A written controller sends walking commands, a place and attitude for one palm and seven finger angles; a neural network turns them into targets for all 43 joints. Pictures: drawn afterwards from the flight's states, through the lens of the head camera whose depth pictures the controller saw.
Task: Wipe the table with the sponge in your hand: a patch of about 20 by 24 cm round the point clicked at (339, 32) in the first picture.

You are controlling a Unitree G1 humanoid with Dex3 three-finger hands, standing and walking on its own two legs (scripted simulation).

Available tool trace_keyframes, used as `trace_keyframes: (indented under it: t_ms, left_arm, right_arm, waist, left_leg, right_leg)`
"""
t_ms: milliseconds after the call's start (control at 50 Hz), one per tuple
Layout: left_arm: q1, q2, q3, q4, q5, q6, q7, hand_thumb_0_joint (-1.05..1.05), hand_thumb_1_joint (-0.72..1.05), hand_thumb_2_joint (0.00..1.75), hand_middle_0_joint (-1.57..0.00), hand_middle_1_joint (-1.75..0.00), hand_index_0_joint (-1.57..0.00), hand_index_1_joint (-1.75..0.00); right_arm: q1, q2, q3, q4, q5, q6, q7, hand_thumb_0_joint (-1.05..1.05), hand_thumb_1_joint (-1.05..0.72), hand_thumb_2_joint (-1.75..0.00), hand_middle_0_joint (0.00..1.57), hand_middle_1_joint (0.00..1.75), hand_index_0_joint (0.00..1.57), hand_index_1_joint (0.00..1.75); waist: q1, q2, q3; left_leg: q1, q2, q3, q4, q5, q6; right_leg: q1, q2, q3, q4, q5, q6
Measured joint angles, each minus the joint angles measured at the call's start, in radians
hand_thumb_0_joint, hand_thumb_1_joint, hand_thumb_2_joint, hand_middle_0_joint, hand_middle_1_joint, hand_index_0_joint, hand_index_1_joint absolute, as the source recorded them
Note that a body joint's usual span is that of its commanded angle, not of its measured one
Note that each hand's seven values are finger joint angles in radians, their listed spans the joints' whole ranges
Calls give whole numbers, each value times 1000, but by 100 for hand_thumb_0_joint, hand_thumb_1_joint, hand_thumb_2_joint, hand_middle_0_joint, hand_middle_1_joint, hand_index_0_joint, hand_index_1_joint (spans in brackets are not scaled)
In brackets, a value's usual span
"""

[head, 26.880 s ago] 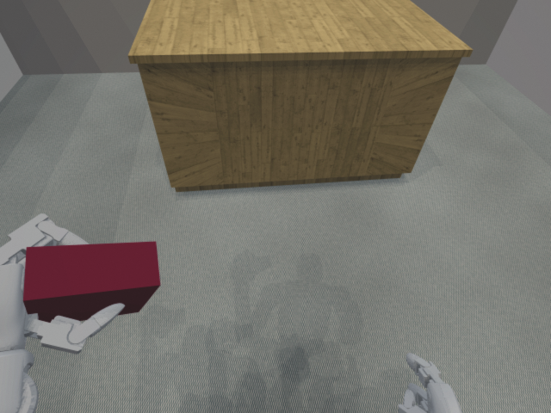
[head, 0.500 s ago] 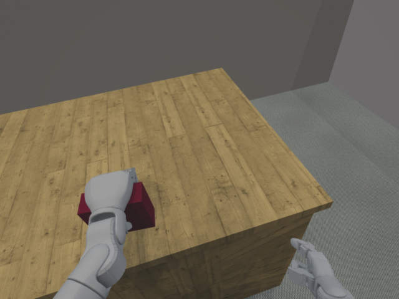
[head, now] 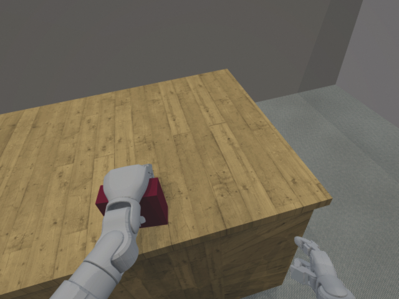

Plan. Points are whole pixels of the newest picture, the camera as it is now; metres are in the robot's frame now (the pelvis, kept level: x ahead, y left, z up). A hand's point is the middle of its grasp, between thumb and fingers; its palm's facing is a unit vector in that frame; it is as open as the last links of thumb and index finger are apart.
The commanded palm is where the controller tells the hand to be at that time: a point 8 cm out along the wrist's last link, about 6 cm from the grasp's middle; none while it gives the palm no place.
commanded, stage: slide across to the third lane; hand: left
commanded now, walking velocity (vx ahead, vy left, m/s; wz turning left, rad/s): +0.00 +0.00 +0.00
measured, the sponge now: (137, 210) +0.30 +0.20 +0.01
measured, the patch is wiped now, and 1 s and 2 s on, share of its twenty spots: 0.85 0.95 1.00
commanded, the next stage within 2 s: wipe forward along the third lane in 0.14 s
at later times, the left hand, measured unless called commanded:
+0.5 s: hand (155, 183) +0.34 +0.16 +0.06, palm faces -0.01 -0.07 -1.00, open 9.4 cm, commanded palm +0.32 +0.15 +0.10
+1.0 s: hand (158, 166) +0.39 +0.17 +0.06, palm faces -0.07 -0.03 -1.00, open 9.4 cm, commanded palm +0.37 +0.17 +0.10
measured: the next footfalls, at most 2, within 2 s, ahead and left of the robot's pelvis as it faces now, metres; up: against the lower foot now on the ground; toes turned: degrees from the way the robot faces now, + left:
none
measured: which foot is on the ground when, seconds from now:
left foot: down 0.00-1.00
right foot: down 0.00-1.00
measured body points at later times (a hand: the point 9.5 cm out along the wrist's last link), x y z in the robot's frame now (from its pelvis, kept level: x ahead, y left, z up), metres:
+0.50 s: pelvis -0.01 +0.00 +0.00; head -0.02 -0.04 +0.45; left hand +0.34 +0.16 +0.11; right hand +0.22 -0.21 -0.10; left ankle +0.02 +0.13 -0.74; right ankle -0.01 -0.09 -0.74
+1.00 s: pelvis -0.01 +0.00 +0.00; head -0.01 -0.04 +0.44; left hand +0.39 +0.16 +0.11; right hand +0.15 -0.25 -0.13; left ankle +0.02 +0.13 -0.74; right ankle -0.01 -0.09 -0.74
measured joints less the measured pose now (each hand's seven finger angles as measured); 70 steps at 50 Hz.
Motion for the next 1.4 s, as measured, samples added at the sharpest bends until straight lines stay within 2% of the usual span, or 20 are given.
trace_keyframes:
  t_ms: [220,420,540,860,1020,1400]
  left_arm:
    - [-115,-56,-69,113,-8,7,32,-2,-47,109,-76,-144,-82,-139]
    - [-190,-102,-47,221,-18,55,52,-2,-48,109,-78,-143,-83,-137]
    - [-246,-109,-27,293,-7,56,45,-2,-49,109,-78,-142,-84,-136]
    - [-424,-100,52,539,-11,-5,55,-1,-50,110,-80,-141,-85,-136]
    - [-477,-98,90,631,-12,-33,80,0,-50,111,-80,-141,-85,-136]
    - [-607,-44,159,793,-2,-74,98,0,-51,112,-80,-141,-85,-137]
  right_arm:
    - [2,16,0,24,6,-8,13,1,-91,-90,20,30,20,29]
    - [-8,21,9,42,4,18,12,1,-91,-90,20,30,20,29]
    - [-2,11,5,42,3,33,-3,1,-91,-90,20,30,20,29]
    - [64,3,0,47,2,51,-47,1,-91,-90,20,30,20,29]
    - [112,7,-6,64,-4,54,-44,1,-91,-90,20,30,20,29]
    - [140,2,-12,65,-12,41,-45,1,-91,-90,20,30,20,29]
  waist:
    - [-1,-4,-9]
    - [-15,-20,-21]
    - [-25,-30,-27]
    - [-69,-38,-41]
    - [-84,-33,-54]
    - [-131,-52,-60]
  left_leg:
    - [-22,-5,-8,8,6,0]
    - [-34,1,1,8,6,-4]
    - [-52,4,-1,11,9,-5]
    - [-119,9,-4,29,11,-6]
    - [-145,13,1,36,6,-5]
    - [-200,18,6,50,-4,0]
  right_leg:
    - [-21,-5,-8,13,0,1]
    - [-39,1,1,18,2,-2]
    - [-57,4,0,20,4,-5]
    - [-124,9,-2,38,8,-8]
    - [-148,13,2,38,9,-6]
    - [-194,17,8,26,15,2]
